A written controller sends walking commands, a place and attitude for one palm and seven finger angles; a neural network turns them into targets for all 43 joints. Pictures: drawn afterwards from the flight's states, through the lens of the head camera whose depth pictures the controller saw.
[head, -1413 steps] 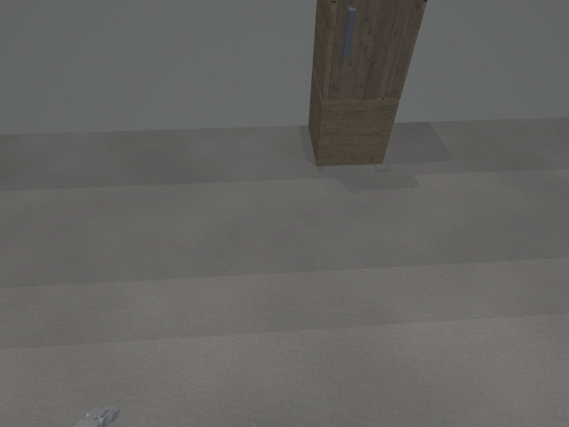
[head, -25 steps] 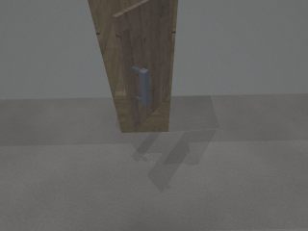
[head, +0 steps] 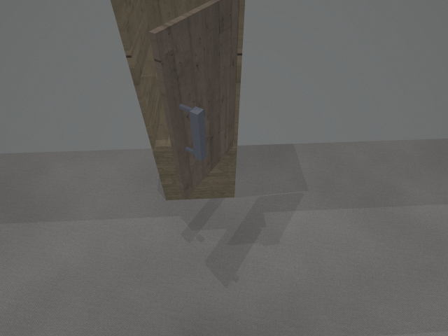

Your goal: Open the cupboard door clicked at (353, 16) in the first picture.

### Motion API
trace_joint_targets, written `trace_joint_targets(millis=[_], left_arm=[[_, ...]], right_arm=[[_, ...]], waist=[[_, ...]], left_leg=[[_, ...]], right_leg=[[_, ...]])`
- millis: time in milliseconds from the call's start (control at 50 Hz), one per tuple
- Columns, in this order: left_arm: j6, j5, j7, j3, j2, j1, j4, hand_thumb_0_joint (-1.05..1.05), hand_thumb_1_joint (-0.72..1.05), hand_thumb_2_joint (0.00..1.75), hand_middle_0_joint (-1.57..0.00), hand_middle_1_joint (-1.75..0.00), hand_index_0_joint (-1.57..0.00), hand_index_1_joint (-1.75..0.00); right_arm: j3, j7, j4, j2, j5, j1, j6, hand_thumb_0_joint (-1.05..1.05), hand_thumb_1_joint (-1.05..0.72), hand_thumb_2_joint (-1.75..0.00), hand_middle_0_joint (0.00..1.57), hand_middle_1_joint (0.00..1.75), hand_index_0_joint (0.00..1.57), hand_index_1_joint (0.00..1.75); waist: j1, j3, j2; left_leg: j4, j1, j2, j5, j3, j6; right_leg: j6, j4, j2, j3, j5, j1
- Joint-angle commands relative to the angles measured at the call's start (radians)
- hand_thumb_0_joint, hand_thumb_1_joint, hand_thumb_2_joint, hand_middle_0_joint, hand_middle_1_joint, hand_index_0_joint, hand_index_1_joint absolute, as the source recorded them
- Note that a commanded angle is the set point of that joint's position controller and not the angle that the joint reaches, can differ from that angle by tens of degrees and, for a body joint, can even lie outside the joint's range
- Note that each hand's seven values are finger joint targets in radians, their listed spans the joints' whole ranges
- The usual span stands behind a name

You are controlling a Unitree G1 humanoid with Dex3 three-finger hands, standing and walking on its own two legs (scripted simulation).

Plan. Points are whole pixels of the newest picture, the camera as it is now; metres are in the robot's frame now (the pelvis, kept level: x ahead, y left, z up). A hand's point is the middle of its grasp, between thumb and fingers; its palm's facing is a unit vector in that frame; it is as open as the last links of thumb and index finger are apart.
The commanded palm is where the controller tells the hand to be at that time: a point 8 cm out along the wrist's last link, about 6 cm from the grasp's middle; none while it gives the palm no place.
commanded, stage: look to check the result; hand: left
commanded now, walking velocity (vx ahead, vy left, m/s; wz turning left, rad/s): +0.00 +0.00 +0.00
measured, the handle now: (192, 132) +0.64 +0.12 -0.04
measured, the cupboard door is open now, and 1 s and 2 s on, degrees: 54 54 54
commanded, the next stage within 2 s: walk to a spot facing it in 0.56 s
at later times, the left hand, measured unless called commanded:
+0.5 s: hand out of the picture +0.01 +0.16 -0.17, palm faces +0.06 -0.98 -0.21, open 7.3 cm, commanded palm none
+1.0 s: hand out of the picture +0.05 +0.17 -0.18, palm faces -0.02 -0.98 -0.21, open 7.3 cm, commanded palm none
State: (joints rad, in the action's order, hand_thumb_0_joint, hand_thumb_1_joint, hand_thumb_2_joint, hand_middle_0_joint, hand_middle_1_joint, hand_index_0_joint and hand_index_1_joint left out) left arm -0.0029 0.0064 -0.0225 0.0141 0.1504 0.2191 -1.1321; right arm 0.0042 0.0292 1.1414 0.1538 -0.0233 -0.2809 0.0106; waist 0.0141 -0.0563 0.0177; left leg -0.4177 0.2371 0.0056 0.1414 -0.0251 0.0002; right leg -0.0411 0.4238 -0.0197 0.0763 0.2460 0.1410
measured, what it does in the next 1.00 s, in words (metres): stands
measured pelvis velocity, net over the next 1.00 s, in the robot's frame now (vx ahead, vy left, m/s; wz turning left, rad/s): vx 0.03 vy -0.01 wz -0.10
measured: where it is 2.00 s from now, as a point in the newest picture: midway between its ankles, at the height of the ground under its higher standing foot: outside the picture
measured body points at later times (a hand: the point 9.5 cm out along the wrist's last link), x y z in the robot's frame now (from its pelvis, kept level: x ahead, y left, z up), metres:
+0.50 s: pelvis +0.02 -0.01 +0.00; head +0.04 -0.02 +0.45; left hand +0.00 +0.21 -0.16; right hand +0.02 -0.23 -0.17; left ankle +0.05 +0.12 -0.74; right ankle -0.01 -0.09 -0.74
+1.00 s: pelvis +0.03 -0.01 -0.01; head +0.05 -0.02 +0.44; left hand +0.05 +0.22 -0.17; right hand +0.02 -0.25 -0.17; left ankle +0.05 +0.12 -0.74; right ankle -0.01 -0.09 -0.74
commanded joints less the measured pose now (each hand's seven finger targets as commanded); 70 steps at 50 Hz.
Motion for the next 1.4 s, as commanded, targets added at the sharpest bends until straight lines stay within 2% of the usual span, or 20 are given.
trace_joint_targets(millis=[0, 180, 660, 740, 840, 900, 940, 980, 1000, 1020, 1060, 1140, 1180, 1200, 1220, 1240, 1260, 1280, 1300, 1380], left_arm=[[-0.005, -0.001, -0.011, 0.019, 0.118, 0.076, 0.009, 0.00, 0.90, 0.90, -0.20, -0.30, -0.20, -0.30], [-0.010, -0.002, -0.014, 0.021, 0.107, 0.096, 0.009, 0.00, 0.90, 0.90, -0.20, -0.30, -0.20, -0.30], [-0.014, -0.003, -0.018, 0.021, 0.112, 0.113, 0.007, 0.00, 0.90, 0.90, -0.20, -0.30, -0.20, -0.30], [0.004, 0.002, -0.018, 0.039, 0.120, 0.106, 0.023, 0.00, 0.90, 0.90, -0.20, -0.30, -0.20, -0.30], [0.024, 0.009, -0.009, 0.076, 0.165, 0.078, 0.066, 0.00, 0.90, 0.90, -0.20, -0.30, -0.20, -0.30], [0.028, 0.010, -0.004, 0.087, 0.173, 0.050, 0.092, 0.00, 0.90, 0.90, -0.20, -0.30, -0.20, -0.30], [0.032, 0.010, 0.000, 0.091, 0.171, 0.035, 0.111, 0.00, 0.90, 0.90, -0.20, -0.30, -0.20, -0.30], [0.036, 0.009, 0.007, 0.089, 0.144, 0.023, 0.132, 0.00, 0.90, 0.90, -0.20, -0.30, -0.20, -0.30], [0.039, 0.007, 0.012, 0.088, 0.129, 0.014, 0.147, 0.00, 0.90, 0.90, -0.20, -0.30, -0.20, -0.30], [0.041, 0.008, 0.016, 0.086, 0.120, -0.011, 0.163, 0.00, 0.90, 0.90, -0.20, -0.30, -0.20, -0.30], [0.051, 0.012, 0.027, 0.094, 0.128, -0.033, 0.186, 0.00, 0.90, 0.90, -0.20, -0.30, -0.20, -0.30], [0.046, 0.012, 0.042, 0.089, 0.106, 0.003, 0.195, 0.00, 0.90, 0.90, -0.20, -0.30, -0.20, -0.30], [0.041, 0.014, 0.042, 0.098, 0.131, 0.071, 0.180, 0.00, 0.90, 0.90, -0.20, -0.30, -0.20, -0.30], [0.031, 0.022, 0.034, 0.110, 0.197, 0.113, 0.172, 0.00, 0.90, 0.90, -0.20, -0.30, -0.20, -0.30], [0.019, 0.033, 0.015, 0.132, 0.325, 0.123, 0.180, 0.00, 0.90, 0.90, -0.20, -0.30, -0.20, -0.30], [0.021, 0.017, 0.007, 0.129, 0.323, 0.130, 0.181, 0.00, 0.90, 0.90, -0.20, -0.30, -0.20, -0.30], [0.027, 0.017, 0.006, 0.122, 0.319, 0.076, 0.202, 0.00, 0.90, 0.90, -0.20, -0.30, -0.20, -0.30], [0.029, 0.021, 0.003, 0.120, 0.279, 0.008, 0.225, 0.00, 0.90, 0.90, -0.20, -0.30, -0.20, -0.30], [0.030, 0.022, -0.001, 0.116, 0.261, -0.029, 0.237, 0.00, 0.90, 0.90, -0.20, -0.30, -0.20, -0.30], [0.024, 0.023, -0.005, 0.114, 0.264, 0.002, 0.244, 0.00, 0.90, 0.90, -0.20, -0.30, -0.20, -0.30]], right_arm=[[0.013, 0.011, -0.026, 0.081, 0.001, -0.056, -0.008, 0.00, -0.90, -0.90, 0.20, 0.30, 0.20, 0.30], [0.015, 0.015, -0.028, 0.077, 0.005, -0.058, -0.011, 0.00, -0.90, -0.90, 0.20, 0.30, 0.20, 0.30], [0.011, 0.019, -0.022, 0.086, 0.004, -0.037, -0.010, 0.00, -0.90, -0.90, 0.20, 0.30, 0.20, 0.30], [0.023, 0.028, -0.028, 0.081, 0.003, -0.048, 0.005, 0.00, -0.90, -0.90, 0.20, 0.30, 0.20, 0.30], [0.048, 0.033, -0.070, 0.094, 0.003, -0.029, 0.019, 0.00, -0.90, -0.90, 0.20, 0.30, 0.20, 0.30], [0.055, 0.035, -0.091, 0.098, 0.004, -0.029, 0.018, 0.00, -0.90, -0.90, 0.20, 0.30, 0.20, 0.30], [0.060, 0.037, -0.102, 0.110, 0.003, -0.040, 0.014, 0.00, -0.90, -0.90, 0.20, 0.30, 0.20, 0.30], [0.068, 0.041, -0.111, 0.156, -0.004, -0.055, 0.008, 0.00, -0.90, -0.90, 0.20, 0.30, 0.20, 0.30], [0.075, 0.044, -0.115, 0.186, -0.007, -0.067, 0.005, 0.00, -0.90, -0.90, 0.20, 0.30, 0.20, 0.30], [0.081, 0.044, -0.122, 0.197, -0.008, -0.073, 0.000, 0.00, -0.90, -0.90, 0.20, 0.30, 0.20, 0.30], [0.077, 0.044, -0.146, 0.207, -0.015, -0.058, -0.006, 0.00, -0.90, -0.90, 0.20, 0.30, 0.20, 0.30], [0.088, 0.036, -0.200, 0.237, -0.021, 0.047, -0.006, 0.00, -0.90, -0.90, 0.20, 0.30, 0.20, 0.30], [0.093, 0.030, -0.216, 0.240, -0.010, 0.075, 0.003, 0.00, -0.90, -0.90, 0.20, 0.30, 0.20, 0.30], [0.092, 0.025, -0.234, 0.201, 0.002, 0.087, 0.010, 0.00, -0.90, -0.90, 0.20, 0.30, 0.20, 0.30], [0.078, 0.012, -0.282, 0.127, 0.006, 0.108, 0.012, 0.00, -0.90, -0.90, 0.20, 0.30, 0.20, 0.30], [0.083, 0.010, -0.288, 0.164, 0.006, 0.144, 0.022, 0.00, -0.90, -0.90, 0.20, 0.30, 0.20, 0.30], [0.084, 0.001, -0.287, 0.149, 0.010, 0.132, 0.024, 0.00, -0.90, -0.90, 0.20, 0.30, 0.20, 0.30], [0.086, 0.003, -0.279, 0.152, 0.008, 0.147, 0.028, 0.00, -0.90, -0.90, 0.20, 0.30, 0.20, 0.30], [0.086, 0.006, -0.276, 0.158, 0.006, 0.145, 0.030, 0.00, -0.90, -0.90, 0.20, 0.30, 0.20, 0.30], [0.075, 0.003, -0.286, 0.122, 0.014, 0.162, 0.025, 0.00, -0.90, -0.90, 0.20, 0.30, 0.20, 0.30]], waist=[[-0.009, -0.040, 0.016], [-0.006, 0.005, -0.013], [-0.009, -0.025, -0.012], [-0.005, -0.042, -0.030], [-0.003, -0.021, -0.089], [0.003, -0.012, -0.077], [0.010, -0.001, -0.027], [0.011, -0.005, 0.104], [0.012, -0.004, 0.195], [0.015, -0.005, 0.255], [0.007, 0.009, 0.198], [-0.038, 0.073, 0.140], [-0.070, 0.084, 0.081], [-0.091, 0.074, -0.105], [-0.097, 0.055, -0.414], [-0.114, 0.051, -0.293], [-0.077, 0.038, -0.211], [-0.050, 0.032, -0.209], [-0.034, 0.030, -0.237], [-0.043, 0.079, -0.125]], left_leg=[[0.073, 0.000, -0.085, 0.002, -0.076, -0.027], [0.050, -0.044, -0.091, -0.076, -0.067, -0.030], [0.039, -0.061, -0.091, -0.109, -0.052, -0.025], [-0.018, -0.044, -0.102, -0.066, -0.007, -0.014], [-0.130, 0.001, -0.091, 0.046, 0.067, 0.004], [-0.137, -0.009, -0.099, 0.063, 0.067, 0.007], [-0.095, -0.043, -0.133, 0.017, 0.048, -0.003], [0.000, -0.079, -0.235, -0.047, -0.056, -0.052], [0.063, -0.087, -0.315, -0.068, -0.143, -0.105], [0.123, -0.088, -0.396, -0.114, -0.199, -0.161], [0.155, -0.057, -0.432, -0.104, -0.198, -0.199], [0.039, -0.039, -0.367, -0.197, -0.008, -0.131], [-0.089, 0.032, -0.298, -0.078, 0.081, -0.064], [-0.260, 0.136, -0.203, 0.111, 0.144, 0.001], [-0.530, 0.348, -0.058, 0.450, 0.185, 0.061], [-0.668, 0.350, -0.072, 0.481, 0.055, 0.046], [-0.701, 0.345, -0.091, 0.430, 0.034, 0.042], [-0.717, 0.334, -0.092, 0.364, 0.029, 0.046], [-0.713, 0.330, -0.095, 0.336, 0.021, 0.050], [-0.517, 0.234, -0.055, 0.318, 0.049, 0.056]], right_leg=[[-0.020, -0.126, 0.120, -0.110, 0.032, 0.061], [-0.018, -0.120, 0.123, -0.105, -0.052, 0.034], [-0.015, -0.135, 0.126, -0.106, -0.139, 0.011], [-0.023, -0.111, 0.130, -0.143, -0.194, 0.043], [-0.068, -0.087, 0.174, -0.235, -0.249, 0.067], [-0.082, -0.055, 0.166, -0.269, -0.269, 0.101], [-0.062, -0.007, 0.129, -0.248, -0.261, 0.132], [-0.022, 0.111, 0.035, -0.180, -0.164, 0.202], [-0.003, 0.229, -0.008, -0.128, -0.030, 0.242], [0.010, 0.395, -0.019, -0.089, 0.219, 0.285], [0.022, 0.576, 0.015, -0.107, 0.337, 0.310], [0.027, 0.378, 0.036, -0.047, 0.251, 0.187], [0.030, 0.142, 0.015, -0.013, 0.042, 0.044], [0.002, -0.061, 0.101, -0.167, -0.099, -0.034], [-0.102, -0.156, 0.358, -0.563, -0.310, -0.065], [-0.171, -0.120, 0.385, -0.558, -0.403, -0.039], [-0.194, -0.110, 0.358, -0.485, -0.258, 0.017], [-0.176, -0.099, 0.280, -0.488, -0.193, 0.064], [-0.166, -0.079, 0.257, -0.458, -0.248, 0.065], [-0.164, -0.024, 0.218, -0.432, -0.459, 0.011]])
